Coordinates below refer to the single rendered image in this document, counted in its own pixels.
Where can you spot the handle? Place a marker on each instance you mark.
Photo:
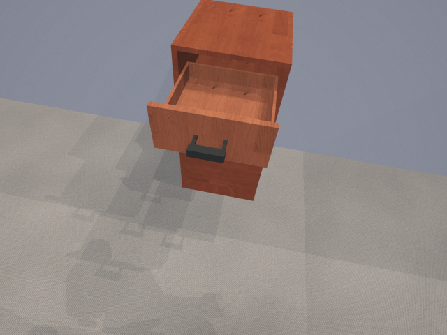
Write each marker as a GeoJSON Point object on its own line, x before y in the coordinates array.
{"type": "Point", "coordinates": [206, 153]}

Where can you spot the cabinet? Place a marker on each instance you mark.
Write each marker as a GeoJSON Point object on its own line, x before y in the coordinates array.
{"type": "Point", "coordinates": [240, 37]}

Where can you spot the drawer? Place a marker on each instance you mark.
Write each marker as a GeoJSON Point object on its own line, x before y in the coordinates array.
{"type": "Point", "coordinates": [217, 104]}

